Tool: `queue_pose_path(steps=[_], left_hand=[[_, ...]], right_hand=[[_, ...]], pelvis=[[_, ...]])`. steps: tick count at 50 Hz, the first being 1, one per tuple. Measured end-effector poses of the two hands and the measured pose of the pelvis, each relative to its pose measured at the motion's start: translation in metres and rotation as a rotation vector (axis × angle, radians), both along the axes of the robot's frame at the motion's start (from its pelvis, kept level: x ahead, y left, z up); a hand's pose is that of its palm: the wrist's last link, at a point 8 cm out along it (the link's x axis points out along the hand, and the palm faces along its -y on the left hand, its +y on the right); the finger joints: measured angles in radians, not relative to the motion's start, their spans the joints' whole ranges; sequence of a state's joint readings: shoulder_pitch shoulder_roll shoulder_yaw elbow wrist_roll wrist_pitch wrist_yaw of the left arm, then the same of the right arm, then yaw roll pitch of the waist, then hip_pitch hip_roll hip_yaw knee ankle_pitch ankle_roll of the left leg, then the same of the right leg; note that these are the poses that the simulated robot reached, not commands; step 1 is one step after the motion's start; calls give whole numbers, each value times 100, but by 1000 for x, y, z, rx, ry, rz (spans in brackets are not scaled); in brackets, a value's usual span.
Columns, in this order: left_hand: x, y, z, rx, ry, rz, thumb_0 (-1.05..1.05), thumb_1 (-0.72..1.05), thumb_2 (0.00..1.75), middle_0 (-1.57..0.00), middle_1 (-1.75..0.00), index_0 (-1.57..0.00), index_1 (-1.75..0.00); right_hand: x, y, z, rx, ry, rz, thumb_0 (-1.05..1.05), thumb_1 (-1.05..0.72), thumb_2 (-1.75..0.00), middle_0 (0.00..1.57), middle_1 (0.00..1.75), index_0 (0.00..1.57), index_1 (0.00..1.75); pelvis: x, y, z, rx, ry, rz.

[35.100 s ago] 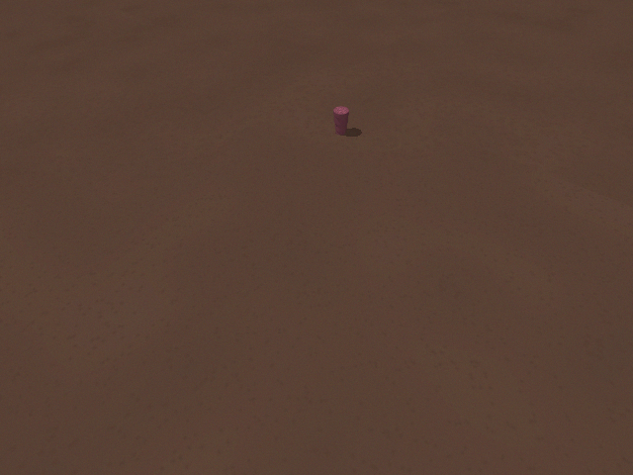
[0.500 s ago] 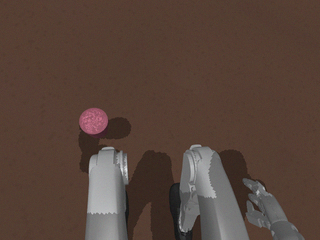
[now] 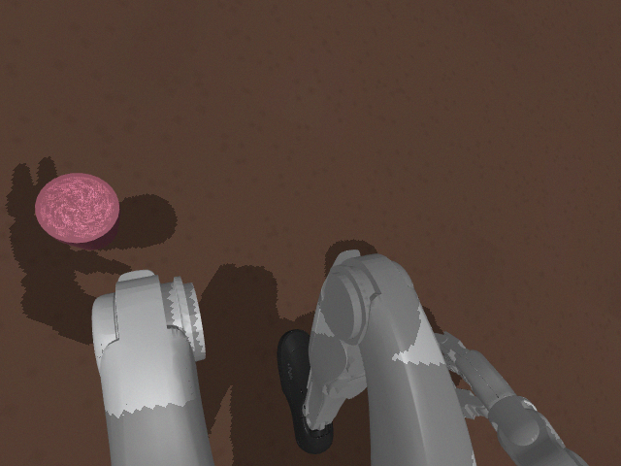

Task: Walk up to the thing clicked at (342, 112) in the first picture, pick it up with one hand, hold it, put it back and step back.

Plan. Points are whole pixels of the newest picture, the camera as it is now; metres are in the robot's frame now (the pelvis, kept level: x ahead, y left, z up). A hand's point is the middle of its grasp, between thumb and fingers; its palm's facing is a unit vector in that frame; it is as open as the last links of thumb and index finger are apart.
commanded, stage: go down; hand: left
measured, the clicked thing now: (87, 220) +0.42 +0.25 -0.25
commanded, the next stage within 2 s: close in in 0.10 s
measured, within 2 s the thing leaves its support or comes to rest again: neither
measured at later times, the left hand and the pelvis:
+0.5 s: hand out of the picture +0.40 +0.34 -0.15, palm faces +0.18 -0.98 +0.07, open 17.1 cm; pelvis -0.01 +0.01 -0.02, yaw -3 degrees
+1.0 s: hand (63, 219) +0.40 +0.27 -0.19, palm faces +0.13 -0.99 +0.05, open 17.6 cm; pelvis -0.01 +0.01 -0.03, yaw -5 degrees
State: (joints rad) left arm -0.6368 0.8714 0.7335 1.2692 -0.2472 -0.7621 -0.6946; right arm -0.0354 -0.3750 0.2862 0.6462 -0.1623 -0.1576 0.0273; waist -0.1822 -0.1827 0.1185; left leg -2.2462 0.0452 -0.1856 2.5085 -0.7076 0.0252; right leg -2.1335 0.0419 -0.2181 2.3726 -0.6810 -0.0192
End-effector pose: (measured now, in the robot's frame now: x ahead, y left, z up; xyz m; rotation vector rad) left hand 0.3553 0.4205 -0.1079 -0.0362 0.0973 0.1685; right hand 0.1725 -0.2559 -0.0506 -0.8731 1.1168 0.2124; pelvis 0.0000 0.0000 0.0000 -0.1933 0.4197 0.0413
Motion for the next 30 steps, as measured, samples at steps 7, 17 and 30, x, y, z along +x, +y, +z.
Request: queue_pose_path(steps=[7,17,30], left_hand=[[13,-3,-33,9,-2,-13,-2,-47,9,-2,-14,-8,-7],[14,-2,-31,23,-37,-12,-2,-42,17,-9,-24,-16,-17],[15,-66,-62,-56,8,-11,-2,-59,8,-3,-15,-11,-8]], right_hand=[[-11,5,-2,-66,54,43,0,-88,-88,21,30,21,30],[-22,12,2,-102,80,82,0,-88,-89,21,30,21,30],[-19,17,6,-98,46,113,0,-89,-88,21,30,21,30]], pelvis=[[-4,6,-12,-42,-62,-22],[-10,11,-16,-73,-116,-31],[-15,10,-23,-76,-161,-40]])
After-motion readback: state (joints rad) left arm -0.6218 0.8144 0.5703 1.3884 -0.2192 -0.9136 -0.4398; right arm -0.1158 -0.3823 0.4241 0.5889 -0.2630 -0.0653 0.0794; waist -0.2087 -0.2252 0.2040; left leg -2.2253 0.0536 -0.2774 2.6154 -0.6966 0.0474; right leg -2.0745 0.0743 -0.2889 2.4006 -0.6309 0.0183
